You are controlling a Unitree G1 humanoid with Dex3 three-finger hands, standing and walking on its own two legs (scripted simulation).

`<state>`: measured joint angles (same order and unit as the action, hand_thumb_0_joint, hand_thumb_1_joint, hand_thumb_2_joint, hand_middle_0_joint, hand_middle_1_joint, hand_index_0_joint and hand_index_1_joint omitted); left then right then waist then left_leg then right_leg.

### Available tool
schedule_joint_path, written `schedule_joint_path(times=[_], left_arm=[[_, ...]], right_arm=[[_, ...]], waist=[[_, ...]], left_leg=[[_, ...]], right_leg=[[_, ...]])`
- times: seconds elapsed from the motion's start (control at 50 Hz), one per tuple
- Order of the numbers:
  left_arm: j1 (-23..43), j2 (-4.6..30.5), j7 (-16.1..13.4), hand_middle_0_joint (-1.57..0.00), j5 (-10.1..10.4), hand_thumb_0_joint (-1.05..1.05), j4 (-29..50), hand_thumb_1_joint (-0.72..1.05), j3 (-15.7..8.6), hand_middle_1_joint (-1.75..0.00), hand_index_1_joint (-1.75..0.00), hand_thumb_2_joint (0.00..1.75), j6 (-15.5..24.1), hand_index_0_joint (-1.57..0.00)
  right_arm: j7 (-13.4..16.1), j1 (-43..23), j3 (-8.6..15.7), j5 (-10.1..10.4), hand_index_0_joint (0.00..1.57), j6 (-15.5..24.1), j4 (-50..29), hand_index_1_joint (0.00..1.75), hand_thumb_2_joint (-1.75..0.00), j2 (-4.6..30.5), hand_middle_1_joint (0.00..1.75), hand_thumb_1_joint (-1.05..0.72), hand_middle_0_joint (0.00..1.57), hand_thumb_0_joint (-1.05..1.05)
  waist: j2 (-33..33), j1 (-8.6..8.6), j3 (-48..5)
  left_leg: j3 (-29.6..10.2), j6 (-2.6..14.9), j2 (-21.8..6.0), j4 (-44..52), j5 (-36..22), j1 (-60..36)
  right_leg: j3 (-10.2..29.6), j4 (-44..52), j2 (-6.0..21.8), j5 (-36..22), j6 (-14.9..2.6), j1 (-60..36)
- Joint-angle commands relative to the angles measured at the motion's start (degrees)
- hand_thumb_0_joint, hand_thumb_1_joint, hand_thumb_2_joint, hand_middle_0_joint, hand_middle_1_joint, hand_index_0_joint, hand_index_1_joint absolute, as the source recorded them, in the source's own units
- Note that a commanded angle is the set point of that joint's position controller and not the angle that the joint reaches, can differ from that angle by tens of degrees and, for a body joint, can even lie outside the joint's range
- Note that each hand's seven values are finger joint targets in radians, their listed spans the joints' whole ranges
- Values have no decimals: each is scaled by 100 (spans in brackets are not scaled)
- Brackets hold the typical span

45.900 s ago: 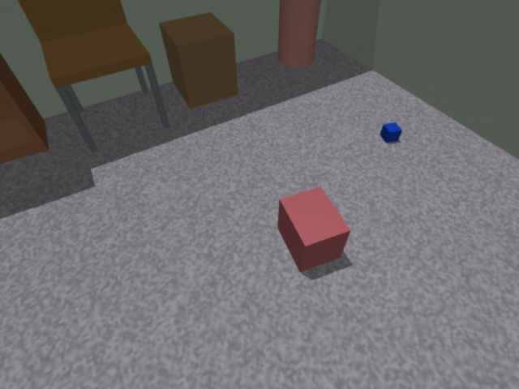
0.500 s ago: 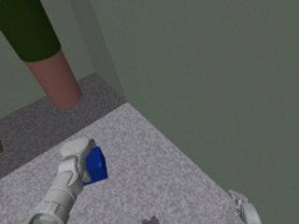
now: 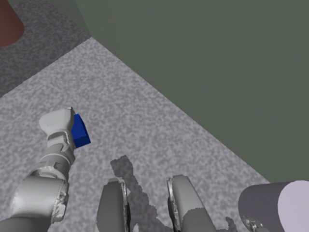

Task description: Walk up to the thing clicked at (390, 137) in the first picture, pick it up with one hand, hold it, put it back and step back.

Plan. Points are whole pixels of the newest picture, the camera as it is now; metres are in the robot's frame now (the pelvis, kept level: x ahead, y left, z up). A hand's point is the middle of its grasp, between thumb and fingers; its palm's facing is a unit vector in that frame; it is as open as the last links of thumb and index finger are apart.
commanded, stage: crouch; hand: left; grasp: from above
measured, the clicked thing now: (72, 133) +0.42 +0.23 -0.16
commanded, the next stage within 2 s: lower in 1.24 s
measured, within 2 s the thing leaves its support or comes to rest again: neither
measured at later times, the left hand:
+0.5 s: hand (83, 141) +0.44 +0.24 -0.32, palm faces -0.38 -0.14 -0.91, open 10.6 cm
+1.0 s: hand (90, 143) +0.45 +0.24 -0.39, palm faces -0.40 -0.16 -0.90, open 10.6 cm
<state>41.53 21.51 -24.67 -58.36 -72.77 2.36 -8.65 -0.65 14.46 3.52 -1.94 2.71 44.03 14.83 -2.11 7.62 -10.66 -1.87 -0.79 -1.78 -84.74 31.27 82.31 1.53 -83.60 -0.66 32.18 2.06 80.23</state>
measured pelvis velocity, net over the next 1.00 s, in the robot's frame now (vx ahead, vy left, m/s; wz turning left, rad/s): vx -0.03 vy -0.01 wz -0.07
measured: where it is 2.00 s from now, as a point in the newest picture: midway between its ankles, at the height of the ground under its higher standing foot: (151, 228)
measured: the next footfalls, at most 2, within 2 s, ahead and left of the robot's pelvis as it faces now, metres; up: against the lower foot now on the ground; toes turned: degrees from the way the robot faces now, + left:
none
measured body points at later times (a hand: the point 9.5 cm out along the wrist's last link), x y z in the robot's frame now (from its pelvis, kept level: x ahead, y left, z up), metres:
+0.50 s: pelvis -0.02 +0.00 -0.16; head +0.20 +0.02 +0.23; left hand +0.46 +0.24 -0.26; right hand +0.04 -0.27 -0.29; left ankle +0.06 +0.12 -0.57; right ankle +0.06 -0.14 -0.57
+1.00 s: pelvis -0.03 -0.01 -0.24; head +0.20 +0.02 +0.14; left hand +0.47 +0.24 -0.34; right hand -0.01 -0.28 -0.36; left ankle +0.06 +0.12 -0.57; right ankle +0.06 -0.14 -0.57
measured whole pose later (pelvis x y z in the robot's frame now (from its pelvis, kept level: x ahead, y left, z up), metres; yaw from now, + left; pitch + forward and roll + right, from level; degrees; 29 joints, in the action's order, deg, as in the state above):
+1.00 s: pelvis -0.03 -0.01 -0.24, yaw -4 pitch +35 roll -5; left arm 59.0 35.4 -24.8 -61.5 -88.3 -7.2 -2.2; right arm -7.3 8.9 -1.9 -7.9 5.4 45.5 14.4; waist -0.7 13.3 -5.2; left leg -7.6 -2.3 -1.3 -131.4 38.4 128.2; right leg -1.3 -128.9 -3.3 39.1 2.7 125.1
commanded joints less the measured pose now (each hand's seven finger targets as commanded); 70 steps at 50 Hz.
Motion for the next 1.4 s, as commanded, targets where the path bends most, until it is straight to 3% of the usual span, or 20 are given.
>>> schedule_joint_path(times=[0.0, 0.1, 0.18, 0.24, 0.28, 0.32, 0.4, 0.42, 0.46, 0.56, 0.6, 0.62, 0.7, 0.82, 0.88, 0.98, 1.08, 1.3, 1.34, 1.38], left_arm=[[2297, 1272, -384, -95, 154, 0, 345, 56, -357, -67, -65, 67, -187, -97], [2632, 1491, -197, -96, 168, 0, 35, 60, -449, -70, -66, 67, -24, -99], [2669, 1935, -16, -97, -149, 0, -37, 61, -535, -71, -67, 70, 285, -100], [2814, 2190, -5, -98, -312, 0, 227, 61, -687, -71, -68, 70, 484, -101], [2967, 2059, -30, -97, -366, 0, 346, 59, -642, -71, -68, 70, 536, -100], [3029, 2308, -150, -94, -418, 0, 444, 55, -795, -70, -68, 70, 535, -97], [3011, 1952, -282, -91, -281, 0, 112, 51, -729, -70, -68, 70, 386, -93], [3183, 2163, -298, -89, -249, 0, 290, 48, -800, -70, -67, 70, 380, -92], [3297, 2031, -271, -89, -174, 0, 265, 47, -745, -69, -67, 71, 351, -91], [3358, 2132, -155, -91, -194, 0, -37, 48, -696, -66, -65, 71, 411, -93], [3624, 2445, -150, -91, -226, 0, 216, 47, -785, -66, -64, 71, 475, -92], [3377, 2282, -143, -92, -284, 0, -232, 47, -739, -65, -64, 72, 460, -92], [3491, 2602, -164, -92, -353, 0, -140, 45, -874, -63, -63, 73, 542, -92], [3432, 2536, -237, -93, -344, 0, -636, 46, -875, -62, -62, 72, 549, -93], [3635, 2833, -239, -91, -318, 0, -589, 45, -1009, -62, -62, 71, 597, -91], [3837, 2847, -250, -93, -395, 0, -886, 46, -916, -57, -58, 68, 718, -93], [3940, 3042, -308, -94, -481, 0, -925, 46, -984, -59, -60, 73, 817, -93], [3857, 3000, -402, -98, -473, 0, -968, 48, -908, -56, -59, 77, 793, -95], [3777, 3127, -408, -95, -466, 0, -930, 42, -995, -58, -61, 77, 773, -93], [3706, 2911, -391, -93, -450, 0, -1300, 38, -864, -57, -61, 77, 744, -90]], right_arm=[[2, 507, 243, -96, 20, 278, -307, 30, -89, 920, 30, -88, 20, 0], [-68, 477, 190, -150, 20, 347, -234, 30, -89, 922, 30, -88, 20, 0], [-125, 483, 139, -179, 20, 375, -229, 30, -89, 936, 30, -88, 20, 0], [-175, 561, 121, -213, 20, 357, -231, 30, -89, 985, 30, -89, 20, 0], [-212, 610, 76, -244, 20, 351, -254, 30, -89, 977, 30, -89, 20, 0], [-237, 641, 54, -265, 20, 334, -239, 30, -90, 1018, 30, -89, 20, 0], [-303, 672, 48, -333, 20, 352, -173, 30, -90, 1044, 30, -89, 20, 0], [-319, 653, 58, -329, 20, 360, -144, 30, -90, 1072, 30, -89, 20, 0], [-363, 655, 61, -379, 20, 374, -118, 30, -90, 1051, 30, -89, 20, 0], [-427, 595, 19, -441, 20, 370, -29, 30, -90, 1049, 30, -89, 20, 0], [-431, 537, 15, -449, 20, 360, -13, 30, -90, 1094, 30, -90, 20, 0], [-450, 597, -9, -477, 20, 353, 0, 30, -90, 1099, 30, -90, 20, 0], [-491, 503, -54, -483, 20, 344, -31, 30, -90, 1140, 30, -89, 20, 0], [-581, 525, -123, -539, 20, 318, -39, 30, -90, 1109, 30, -90, 20, 0], [-603, 545, -147, -567, 20, 331, -2, 30, -90, 1157, 30, -90, 20, 0], [-620, 507, -213, -600, 20, 338, 45, 30, -90, 1200, 30, -89, 20, 0], [-656, 588, -317, -636, 20, 362, 64, 30, -90, 1298, 30, -89, 20, 0], [-748, 629, -415, -656, 20, 416, 112, 30, -90, 1414, 30, -90, 20, 0], [-761, 631, -404, -638, 20, 409, 90, 30, -90, 1414, 30, -90, 20, 0], [-799, 653, -446, -683, 20, 415, 95, 30, -90, 1414, 30, -91, 20, 0]], waist=[[-440, 62, -3236], [-384, 269, -3203], [-410, 312, -3349], [-778, 258, -3689], [-899, 363, -3805], [-1081, 272, -4068], [-1036, 423, -3924], [-1131, 364, -3945], [-1201, 450, -3932], [-1097, 528, -3654], [-1254, 443, -3856], [-1034, 552, -3642], [-1303, 405, -3591], [-969, 546, -3460], [-989, 488, -3511], [-1018, 646, -3288], [-1106, 700, -3253], [-1343, 729, -3116], [-1412, 643, -3183], [-1260, 810, -2954]], left_leg=[[93, 80, 82, 458, -847, -1362], [74, 150, 110, -245, -163, -331], [75, 189, 142, -906, -4, 255], [37, 132, 117, -1189, -164, 37], [62, 130, 111, -1412, -318, 139], [73, 115, 104, -1557, -513, 98], [29, 128, 80, -1868, -633, 250], [37, 123, 78, -1930, -631, 329], [19, 116, 63, -2092, -657, 374], [90, 156, 66, -2532, -531, 914], [110, 153, 59, -2673, -587, 927], [115, 172, 65, -2764, -529, 1086], [120, 153, 69, -2887, -439, 1237], [127, 212, 73, -3214, -371, 1721], [124, 228, 78, -3363, -357, 1885], [83, 214, 91, -3505, 87, 2164], [47, 213, 107, -3657, 81, 2287], [-25, 185, 77, -3848, -62, 2276], [-19, 183, 72, -3896, -199, 2160], [-41, 194, 63, -3945, -173, 2348]], right_leg=[[-436, 372, -165, -1045, -420, -741], [-478, -178, -180, -387, -429, 46], [-517, -685, -187, -162, -416, 585], [-580, -1077, -156, -307, -435, 895], [-626, -1267, -160, -511, -421, 994], [-664, -1473, -164, -677, -431, 1057], [-743, -1755, -164, -846, -416, 1470], [-745, -1841, -164, -842, -422, 1512], [-757, -1997, -163, -861, -423, 1650], [-724, -2244, -212, -800, -392, 1747], [-722, -2374, -248, -832, -402, 1759], [-726, -2366, -248, -814, -374, 1776], [-769, -2647, -259, -649, -417, 2087], [-785, -2821, -296, -667, -368, 2080], [-791, -2974, -309, -619, -367, 2126], [-862, -3107, -366, -103, -396, 2489], [-942, -3297, -367, -141, -392, 2567], [-1076, -3579, -403, -369, -407, 2896], [-1074, -3625, -392, -502, -403, 2868], [-1096, -3640, -407, -513, -389, 2815]])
